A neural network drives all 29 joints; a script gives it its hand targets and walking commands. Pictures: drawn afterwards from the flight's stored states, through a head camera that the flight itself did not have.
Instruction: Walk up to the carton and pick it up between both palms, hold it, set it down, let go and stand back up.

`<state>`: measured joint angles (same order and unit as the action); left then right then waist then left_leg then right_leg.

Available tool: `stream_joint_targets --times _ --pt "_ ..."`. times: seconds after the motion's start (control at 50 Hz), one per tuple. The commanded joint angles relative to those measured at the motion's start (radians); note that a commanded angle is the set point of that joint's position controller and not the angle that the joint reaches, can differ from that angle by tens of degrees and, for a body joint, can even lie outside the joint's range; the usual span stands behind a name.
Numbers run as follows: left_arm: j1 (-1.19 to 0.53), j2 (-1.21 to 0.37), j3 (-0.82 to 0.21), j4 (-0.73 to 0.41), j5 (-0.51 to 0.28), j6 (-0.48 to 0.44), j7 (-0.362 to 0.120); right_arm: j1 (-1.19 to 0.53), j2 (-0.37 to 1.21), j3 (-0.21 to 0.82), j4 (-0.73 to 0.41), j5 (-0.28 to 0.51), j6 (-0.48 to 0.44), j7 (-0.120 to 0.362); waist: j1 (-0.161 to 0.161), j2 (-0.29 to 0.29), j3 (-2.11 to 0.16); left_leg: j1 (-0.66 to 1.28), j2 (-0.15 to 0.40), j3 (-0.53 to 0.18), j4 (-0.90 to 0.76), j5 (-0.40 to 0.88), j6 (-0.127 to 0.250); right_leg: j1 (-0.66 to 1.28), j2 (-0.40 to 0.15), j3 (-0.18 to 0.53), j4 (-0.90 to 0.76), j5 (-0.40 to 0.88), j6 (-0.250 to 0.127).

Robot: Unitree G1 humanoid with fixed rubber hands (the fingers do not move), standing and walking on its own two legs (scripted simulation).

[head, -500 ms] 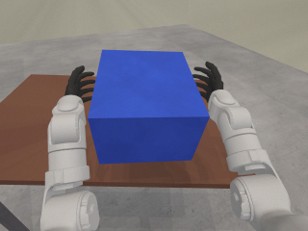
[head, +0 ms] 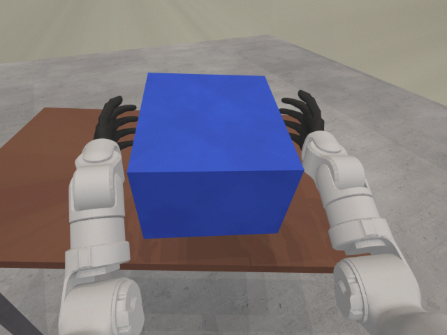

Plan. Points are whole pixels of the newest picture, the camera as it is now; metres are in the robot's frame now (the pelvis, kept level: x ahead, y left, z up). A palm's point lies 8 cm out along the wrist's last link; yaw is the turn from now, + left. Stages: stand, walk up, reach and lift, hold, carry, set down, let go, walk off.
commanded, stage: hold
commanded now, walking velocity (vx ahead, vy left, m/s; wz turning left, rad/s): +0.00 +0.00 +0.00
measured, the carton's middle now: (210, 149) +0.42 +0.00 +0.16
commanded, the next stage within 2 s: set down in 0.12 s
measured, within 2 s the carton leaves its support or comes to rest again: neither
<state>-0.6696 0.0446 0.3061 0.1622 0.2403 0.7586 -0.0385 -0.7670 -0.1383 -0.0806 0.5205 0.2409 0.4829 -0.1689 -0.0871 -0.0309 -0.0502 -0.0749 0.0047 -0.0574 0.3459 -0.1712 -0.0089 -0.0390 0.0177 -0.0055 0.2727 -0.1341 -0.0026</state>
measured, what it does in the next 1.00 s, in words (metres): stands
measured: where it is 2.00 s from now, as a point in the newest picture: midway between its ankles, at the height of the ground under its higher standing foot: outside the picture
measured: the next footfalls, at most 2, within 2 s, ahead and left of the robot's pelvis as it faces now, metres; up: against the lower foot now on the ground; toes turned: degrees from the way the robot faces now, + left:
none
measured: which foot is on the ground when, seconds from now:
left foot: down 0.00-1.00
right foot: down 0.00-1.00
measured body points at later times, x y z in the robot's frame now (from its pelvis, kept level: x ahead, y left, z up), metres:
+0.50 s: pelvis +0.01 -0.01 +0.00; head -0.05 +0.02 +0.45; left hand +0.40 +0.16 +0.24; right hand +0.40 -0.18 +0.24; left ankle +0.02 +0.12 -0.75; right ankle +0.02 -0.12 -0.75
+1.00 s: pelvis +0.03 -0.02 +0.00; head +0.01 +0.00 +0.45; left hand +0.42 +0.13 +0.18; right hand +0.42 -0.21 +0.18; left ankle +0.02 +0.12 -0.75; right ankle +0.02 -0.12 -0.75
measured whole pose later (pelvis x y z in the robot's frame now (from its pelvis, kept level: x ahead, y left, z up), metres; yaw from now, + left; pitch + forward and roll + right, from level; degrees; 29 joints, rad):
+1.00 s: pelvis +0.03 -0.02 +0.00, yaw +0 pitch -5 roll +0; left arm -0.59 -0.04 0.29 0.17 0.30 0.52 0.01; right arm -0.69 -0.14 -0.08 0.63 0.16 0.09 -0.09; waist -0.08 -0.04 0.04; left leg -0.02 0.03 -0.05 0.30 -0.19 -0.04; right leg -0.01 0.03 -0.03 0.28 -0.18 -0.03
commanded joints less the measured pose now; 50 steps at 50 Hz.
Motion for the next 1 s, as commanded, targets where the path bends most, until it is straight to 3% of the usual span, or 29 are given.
stream_joint_targets --times 0.0,0.1,0.12,0.2,0.36,0.4,0.5,0.6,0.68,0.78,0.84,0.92,0.98 --pt "-0.662 -0.527 -0.463 -0.129 -0.18 -0.066 -0.152 -0.727 0.575 0.367 -0.297 0.125 -0.048 0.137 -0.005 0.058 -0.36 0.019 -0.048 0.05 -0.046 0.2 -0.017 0.151 0.048 -0.018 -0.006 0.171 0.015" --pt "-0.667 -0.524 -0.458 -0.126 -0.179 -0.068 -0.148 -0.721 0.574 0.366 -0.281 0.121 -0.047 0.14 -0.003 0.056 -0.356 0.018 -0.048 0.049 -0.05 0.184 -0.015 0.141 0.047 -0.018 -0.008 0.155 0.015" --pt "-0.724 -0.523 -0.459 -0.224 -0.193 -0.078 -0.134 -0.766 0.563 0.366 -0.379 0.153 -0.078 0.151 -0.012 0.059 -0.432 0.144 -0.066 0.053 -0.05 0.24 -0.01 0.107 0.073 -0.03 -0.012 0.185 0.03" --pt "-0.709 -0.525 -0.444 -0.123 -0.163 -0.103 -0.129 -0.769 0.527 0.316 -0.288 0.088 -0.115 0.166 -0.018 0.062 -0.387 0.137 -0.053 0.047 -0.063 0.174 -0.022 0.062 0.063 -0.043 -0.029 0.117 0.017" --pt "-0.581 -0.436 -0.231 0.088 0.016 -0.181 -0.205 -0.701 0.492 0.153 -0.052 -0.118 -0.284 0.22 0.039 0.02 -0.161 0.038 -0.041 0.099 -0.143 -0.024 0.004 0.069 0.017 -0.078 -0.058 -0.062 0.027" --pt "-0.559 -0.428 -0.215 0.086 0.026 -0.196 -0.214 -0.679 0.48 0.139 -0.026 -0.136 -0.317 0.225 0.046 0.014 -0.167 0.061 -0.042 0.112 -0.137 0.033 0.004 0.095 0.019 -0.084 -0.057 -0.02 0.031" --pt "-0.509 -0.438 -0.273 0.029 -0.001 -0.24 -0.198 -0.632 0.449 0.153 -0.041 -0.149 -0.401 0.214 0.024 0.021 -0.205 0.137 -0.042 0.117 -0.092 0.221 -0.021 0.122 0.032 -0.105 -0.045 0.121 0.035" --pt "-0.498 -0.494 -0.426 -0.097 -0.07 -0.304 -0.151 -0.629 0.441 0.219 -0.164 -0.125 -0.489 0.192 -0.01 0.053 -0.338 0.248 -0.037 0.093 -0.011 0.464 -0.064 0.126 0.048 -0.121 -0.014 0.289 0.039" --pt "-0.527 -0.531 -0.559 -0.205 -0.126 -0.345 -0.1 -0.626 0.432 0.276 -0.233 -0.099 -0.523 0.189 -0.029 0.089 -0.462 0.319 -0.033 0.067 0.037 0.568 -0.085 0.117 0.052 -0.121 0.006 0.379 0.036" --pt "-0.477 -0.508 -0.552 -0.191 -0.116 -0.332 -0.082 -0.585 0.414 0.306 -0.223 -0.081 -0.501 0.187 -0.023 0.061 -0.448 0.252 -0.04 0.063 0.023 0.476 -0.063 0.157 0.037 -0.096 0.024 0.457 0.045" --pt "-0.433 -0.479 -0.48 -0.139 -0.083 -0.308 -0.092 -0.56 0.417 0.318 -0.188 -0.073 -0.476 0.19 0.006 0.029 -0.394 0.156 -0.05 0.073 -0.009 0.371 -0.035 0.216 0.019 -0.074 0.038 0.489 0.059" --pt "-0.407 -0.459 -0.398 -0.101 -0.049 -0.292 -0.102 -0.572 0.432 0.336 -0.171 -0.059 -0.463 0.199 0.052 -0.01 -0.36 0.08 -0.058 0.085 -0.038 0.315 -0.008 0.257 0.006 -0.056 0.051 0.52 0.076" --pt "-0.418 -0.454 -0.375 -0.094 -0.043 -0.295 -0.099 -0.585 0.432 0.332 -0.152 -0.058 -0.465 0.207 0.068 -0.024 -0.36 0.069 -0.056 0.09 -0.051 0.305 -0.002 0.246 0.007 -0.056 0.056 0.519 0.079"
